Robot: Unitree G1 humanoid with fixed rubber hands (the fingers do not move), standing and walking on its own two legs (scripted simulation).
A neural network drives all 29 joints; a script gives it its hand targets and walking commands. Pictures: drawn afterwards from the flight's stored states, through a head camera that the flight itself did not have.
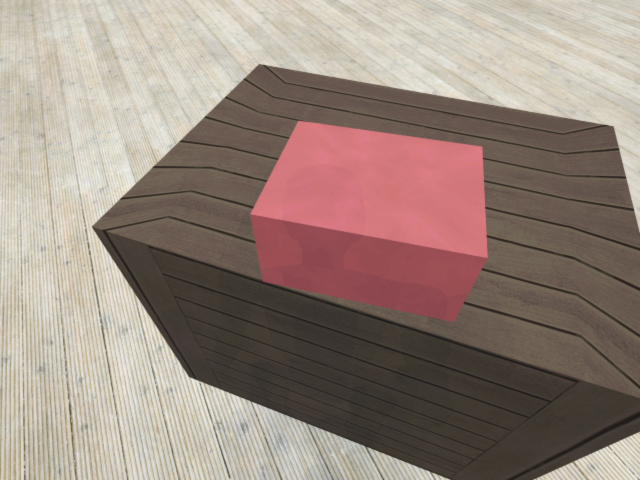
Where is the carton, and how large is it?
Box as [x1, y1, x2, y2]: [250, 121, 487, 321]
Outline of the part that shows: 298,121 250,214 263,281 453,321 487,257 481,146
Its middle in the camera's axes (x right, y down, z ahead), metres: +0.08 -0.04 +0.63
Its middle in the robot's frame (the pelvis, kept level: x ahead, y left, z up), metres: +0.51 -0.07 +0.03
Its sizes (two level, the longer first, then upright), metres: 0.306 0.234 0.157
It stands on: a pedestal, 0.72 m high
